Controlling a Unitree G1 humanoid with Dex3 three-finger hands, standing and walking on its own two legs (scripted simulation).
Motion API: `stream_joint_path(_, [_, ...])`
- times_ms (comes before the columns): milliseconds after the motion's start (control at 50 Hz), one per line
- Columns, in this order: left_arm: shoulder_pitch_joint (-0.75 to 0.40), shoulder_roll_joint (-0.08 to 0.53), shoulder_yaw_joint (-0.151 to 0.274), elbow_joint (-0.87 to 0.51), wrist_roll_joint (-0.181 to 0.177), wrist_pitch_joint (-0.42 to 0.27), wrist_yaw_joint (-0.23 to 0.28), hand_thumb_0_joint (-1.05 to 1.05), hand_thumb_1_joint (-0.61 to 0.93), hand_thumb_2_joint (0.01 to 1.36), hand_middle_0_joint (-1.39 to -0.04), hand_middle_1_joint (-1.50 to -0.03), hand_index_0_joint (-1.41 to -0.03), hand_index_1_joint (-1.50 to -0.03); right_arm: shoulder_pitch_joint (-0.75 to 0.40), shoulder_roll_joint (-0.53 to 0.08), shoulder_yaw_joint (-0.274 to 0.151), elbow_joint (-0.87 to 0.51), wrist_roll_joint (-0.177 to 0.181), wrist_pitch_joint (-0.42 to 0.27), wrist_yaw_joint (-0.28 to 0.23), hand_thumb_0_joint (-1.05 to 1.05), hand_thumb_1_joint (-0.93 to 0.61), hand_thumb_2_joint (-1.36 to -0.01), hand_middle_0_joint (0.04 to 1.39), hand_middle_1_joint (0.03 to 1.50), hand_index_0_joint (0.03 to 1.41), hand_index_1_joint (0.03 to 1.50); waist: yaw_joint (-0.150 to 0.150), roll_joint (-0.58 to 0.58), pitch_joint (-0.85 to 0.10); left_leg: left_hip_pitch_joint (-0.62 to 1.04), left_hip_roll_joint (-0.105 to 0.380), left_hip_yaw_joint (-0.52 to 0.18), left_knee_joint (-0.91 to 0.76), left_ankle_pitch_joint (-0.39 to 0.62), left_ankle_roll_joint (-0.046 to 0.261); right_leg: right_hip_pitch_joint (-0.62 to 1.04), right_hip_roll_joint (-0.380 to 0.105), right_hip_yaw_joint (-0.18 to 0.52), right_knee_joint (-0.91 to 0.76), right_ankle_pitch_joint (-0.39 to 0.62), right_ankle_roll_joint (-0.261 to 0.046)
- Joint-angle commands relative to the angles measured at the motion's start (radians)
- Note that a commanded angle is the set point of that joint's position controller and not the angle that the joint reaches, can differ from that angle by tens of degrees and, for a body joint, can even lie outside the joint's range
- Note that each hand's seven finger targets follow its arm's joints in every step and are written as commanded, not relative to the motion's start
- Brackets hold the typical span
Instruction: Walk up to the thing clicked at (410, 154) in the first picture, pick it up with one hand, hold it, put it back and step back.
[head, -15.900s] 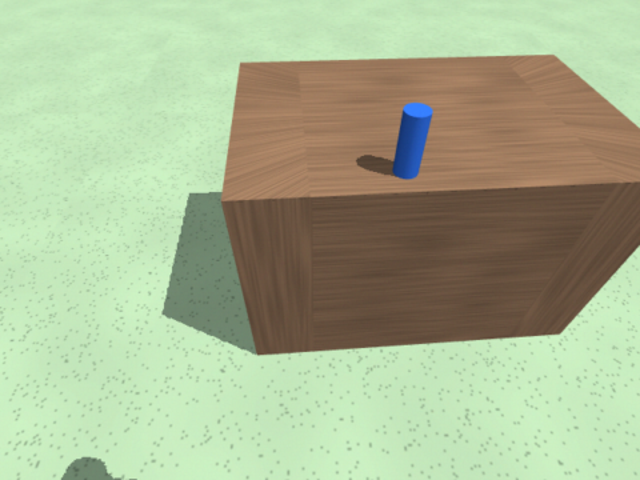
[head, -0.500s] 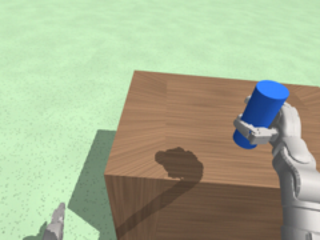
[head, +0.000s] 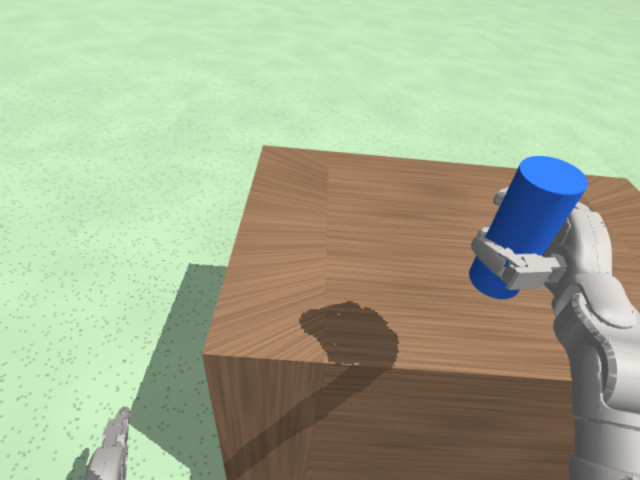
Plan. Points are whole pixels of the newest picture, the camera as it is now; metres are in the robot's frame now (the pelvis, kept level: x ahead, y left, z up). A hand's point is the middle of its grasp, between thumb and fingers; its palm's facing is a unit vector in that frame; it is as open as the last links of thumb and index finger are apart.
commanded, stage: hold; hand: right
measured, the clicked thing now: (519, 233) +0.33 -0.18 +0.23
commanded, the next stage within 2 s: none
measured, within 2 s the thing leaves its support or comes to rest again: neither
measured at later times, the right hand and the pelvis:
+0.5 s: hand (517, 243) +0.33 -0.17 +0.22, palm faces +0.14 +0.99 -0.03, open 8.6 cm; pelvis +0.00 +0.00 +0.00, yaw +0 degrees
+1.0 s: hand (518, 249) +0.32 -0.17 +0.22, palm faces +0.14 +0.99 -0.03, open 8.6 cm; pelvis -0.01 +0.00 +0.00, yaw +0 degrees
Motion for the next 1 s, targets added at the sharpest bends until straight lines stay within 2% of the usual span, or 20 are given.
stream_joint_path(0, [-0.155, 0.142, 0.05, -0.203, 0.004, -0.066, 0.011, 0.0, -0.545, 0.049, -0.05, -0.054, -0.051, -0.053, -0.468, -0.203, -0.082, -0.315, 0.02, -0.099, -0.002, 0.0, -0.32, -1.325, 1.299, 1.433, 1.336, 1.433, 0.005, 0.086, -0.23, 0.091, -0.025, 0.033, -0.073, 0.141, 0.003, 0.026, 0.035, -0.014, -0.064, 0.165, -0.035])
stream_joint_path(60, [-0.132, 0.093, 0.009, -0.154, 0.0, -0.061, 0.007, 0.0, -0.548, 0.051, -0.048, -0.052, -0.048, -0.053, -0.454, -0.179, -0.055, -0.294, 0.018, -0.092, 0.001, 0.0, -0.302, -1.333, 1.308, 1.446, 1.347, 1.446, -0.003, 0.039, -0.208, 0.077, -0.03, 0.036, -0.063, 0.157, 0.013, 0.027, 0.027, -0.008, -0.071, 0.196, -0.025])
stream_joint_path(120, [-0.136, 0.145, 0.054, -0.163, 0.002, -0.064, 0.014, 0.0, -0.551, 0.053, -0.05, -0.053, -0.049, -0.054, -0.451, -0.219, -0.084, -0.297, 0.011, -0.09, 0.0, 0.0, -0.301, -1.333, 1.302, 1.443, 1.341, 1.443, 0.003, 0.052, -0.248, 0.091, -0.03, 0.038, -0.059, 0.174, 0.012, 0.043, 0.026, -0.008, -0.066, 0.217, -0.025])
stream_joint_path(140, [-0.126, 0.12, 0.032, -0.122, 0.001, -0.061, 0.01, 0.0, -0.543, 0.048, -0.05, -0.054, -0.051, -0.052, -0.454, -0.231, -0.094, -0.312, 0.015, -0.091, 0.0, 0.0, -0.309, -1.33, 1.303, 1.44, 1.342, 1.44, -0.013, 0.021, -0.184, 0.074, -0.028, 0.035, -0.064, 0.15, 0.014, 0.017, 0.03, -0.01, -0.069, 0.193, -0.024])
stream_joint_path(160, [-0.167, 0.132, 0.034, -0.192, 0.006, -0.07, 0.011, 0.0, -0.55, 0.052, -0.052, -0.055, -0.051, -0.055, -0.45, -0.187, -0.059, -0.341, 0.012, -0.093, 0.005, 0.0, -0.316, -1.328, 1.296, 1.434, 1.335, 1.434, 0.001, 0.04, -0.259, 0.103, -0.029, 0.038, -0.057, 0.175, 0.015, 0.047, 0.026, -0.005, -0.068, 0.22, -0.022])
stream_joint_path(180, [-0.16, 0.155, 0.064, -0.172, 0.005, -0.073, 0.016, 0.0, -0.549, 0.051, -0.052, -0.054, -0.052, -0.054, -0.482, -0.229, -0.095, -0.374, 0.018, -0.097, 0.0, 0.0, -0.315, -1.332, 1.297, 1.437, 1.336, 1.437, -0.006, 0.029, -0.269, 0.103, -0.029, 0.037, -0.057, 0.176, 0.014, 0.048, 0.026, -0.005, -0.064, 0.223, -0.022])
stream_joint_path(200, [-0.134, 0.147, 0.062, -0.135, 0.001, -0.071, 0.016, 0.0, -0.546, 0.05, -0.051, -0.055, -0.052, -0.054, -0.463, -0.221, -0.089, -0.35, 0.022, -0.093, 0.0, 0.0, -0.334, -1.334, 1.31, 1.442, 1.346, 1.442, 0.002, 0.028, -0.207, 0.074, -0.034, 0.039, -0.059, 0.158, 0.015, 0.032, 0.024, -0.004, -0.071, 0.207, -0.021])
stream_joint_path(240, [-0.15, 0.104, 0.015, -0.166, 0.001, -0.077, 0.006, 0.0, -0.543, 0.049, -0.051, -0.056, -0.053, -0.054, -0.452, -0.175, -0.052, -0.361, 0.023, -0.086, 0.003, 0.0, -0.32, -1.338, 1.304, 1.444, 1.343, 1.444, 0.002, 0.029, -0.21, 0.088, -0.034, 0.04, -0.065, 0.14, 0.015, 0.019, 0.021, 0.0, -0.078, 0.183, -0.02])
stream_joint_path(260, [-0.149, 0.083, 0.007, -0.122, -0.001, -0.077, 0.006, 0.0, -0.543, 0.049, -0.052, -0.056, -0.053, -0.054, -0.46, -0.193, -0.072, -0.346, 0.025, -0.085, 0.0, 0.0, -0.34, -1.33, 1.308, 1.437, 1.344, 1.437, -0.01, 0.028, -0.173, 0.072, -0.034, 0.038, -0.068, 0.118, 0.013, 0.004, 0.024, -0.005, -0.076, 0.159, -0.023])
stream_joint_path(300, [-0.161, 0.108, 0.016, -0.165, 0.003, -0.081, 0.007, 0.0, -0.544, 0.049, -0.051, -0.055, -0.052, -0.054, -0.442, -0.171, -0.053, -0.311, 0.022, -0.075, 0.002, 0.0, -0.335, -1.346, 1.32, 1.456, 1.358, 1.456, 0.009, 0.054, -0.201, 0.084, -0.034, 0.039, -0.074, 0.112, 0.011, 0.015, 0.025, -0.004, -0.08, 0.146, -0.026])
stream_joint_path(380, [-0.146, 0.153, 0.063, -0.128, 0.005, -0.079, 0.011, 0.0, -0.546, 0.048, -0.052, -0.055, -0.053, -0.054, -0.453, -0.24, -0.117, -0.321, 0.021, -0.067, -0.002, 0.0, -0.345, -1.355, 1.329, 1.465, 1.367, 1.465, 0.0, 0.046, -0.205, 0.079, -0.03, 0.036, -0.065, 0.145, 0.01, 0.021, 0.031, -0.01, -0.064, 0.18, -0.027])
stream_joint_path(400, [-0.161, 0.165, 0.071, -0.165, 0.008, -0.082, 0.012, 0.0, -0.545, 0.049, -0.053, -0.056, -0.054, -0.054, -0.452, -0.218, -0.101, -0.33, 0.019, -0.068, 0.0, 0.0, -0.301, -1.356, 1.309, 1.461, 1.352, 1.461, 0.007, 0.056, -0.246, 0.097, -0.028, 0.038, -0.064, 0.154, 0.009, 0.037, 0.032, -0.009, -0.063, 0.187, -0.027])
stream_joint_path(520, [-0.179, 0.094, 0.005, -0.152, 0.002, -0.086, 0.009, 0.0, -0.544, 0.049, -0.051, -0.055, -0.052, -0.053, -0.478, -0.194, -0.078, -0.343, 0.027, -0.06, 0.003, 0.0, -0.302, -1.342, 1.31, 1.453, 1.351, 1.453, -0.014, 0.05, -0.199, 0.08, -0.029, 0.036, -0.067, 0.13, 0.009, 0.014, 0.029, -0.008, -0.066, 0.17, -0.027])
stream_joint_path(560, [-0.17, 0.126, 0.042, -0.127, 0.004, -0.082, 0.013, 0.0, -0.547, 0.051, -0.051, -0.053, -0.051, -0.053, -0.459, -0.202, -0.081, -0.311, 0.021, -0.052, 0.006, 0.0, -0.28, -1.343, 1.302, 1.452, 1.344, 1.452, 0.001, 0.061, -0.189, 0.07, -0.029, 0.036, -0.074, 0.098, 0.008, 0.005, 0.032, -0.008, -0.074, 0.13, -0.031])
stream_joint_path(640, [-0.183, 0.125, 0.03, -0.145, 0.004, -0.083, 0.011, 0.0, -0.544, 0.047, -0.053, -0.054, -0.054, -0.053, -0.461, -0.207, -0.086, -0.322, 0.019, -0.055, 0.007, 0.0, -0.3, -1.336, 1.3, 1.443, 1.341, 1.443, -0.012, 0.052, -0.207, 0.084, -0.026, 0.035, -0.077, 0.084, 0.01, -0.001, 0.034, -0.009, -0.077, 0.121, -0.029])
stream_joint_path(700, [-0.143, 0.138, 0.048, -0.155, 0.006, -0.083, 0.014, 0.0, -0.544, 0.048, -0.051, -0.054, -0.053, -0.053, -0.434, -0.188, -0.081, -0.297, 0.021, -0.052, 0.004, 0.0, -0.287, -1.34, 1.303, 1.45, 1.344, 1.45, 0.009, 0.089, -0.211, 0.081, -0.024, 0.034, -0.075, 0.113, 0.005, 0.016, 0.037, -0.013, -0.066, 0.14, -0.035])
stream_joint_path(760, [-0.166, 0.118, 0.032, -0.151, 0.005, -0.085, 0.01, 0.0, -0.543, 0.05, -0.05, -0.055, -0.052, -0.053, -0.467, -0.231, -0.109, -0.353, 0.02, -0.069, -0.005, 0.0, -0.274, -1.326, 1.291, 1.436, 1.333, 1.436, -0.01, 0.052, -0.195, 0.079, -0.025, 0.034, -0.078, 0.077, 0.007, -0.006, 0.039, -0.013, -0.073, 0.108, -0.032])
stream_joint_path(820, [-0.141, 0.139, 0.057, -0.17, 0.005, -0.087, 0.015, 0.0, -0.551, 0.055, -0.052, -0.054, -0.051, -0.055, -0.452, -0.196, -0.083, -0.344, 0.02, -0.07, -0.009, 0.0, -0.299, -1.319, 1.292, 1.427, 1.331, 1.428, 0.009, 0.078, -0.208, 0.076, -0.027, 0.034, -0.075, 0.095, 0.006, 0.01, 0.035, -0.011, -0.07, 0.122, -0.032])
stream_joint_path(940, [-0.165, 0.11, 0.026, -0.163, 0.005, -0.093, 0.011, 0.0, -0.542, 0.051, -0.049, -0.054, -0.05, -0.052, -0.438, -0.169, -0.053, -0.359, 0.019, -0.069, -0.007, 0.0, -0.291, -1.299, 1.282, 1.411, 1.319, 1.411, 0.005, 0.057, -0.177, 0.068, -0.028, 0.034, -0.084, 0.038, 0.005, -0.016, 0.036, -0.008, -0.078, 0.064, -0.034])
stream_joint_path(980, [-0.157, 0.087, 0.007, -0.137, 0.004, -0.091, 0.01, 0.0, -0.543, 0.049, -0.051, -0.055, -0.053, -0.053, -0.443, -0.195, -0.074, -0.346, 0.017, -0.068, -0.005, 0.0, -0.301, -1.309, 1.286, 1.418, 1.325, 1.418, -0.004, 0.04, -0.18, 0.078, -0.024, 0.029, -0.079, 0.056, 0.006, -0.017, 0.037, -0.011, -0.072, 0.086, -0.031])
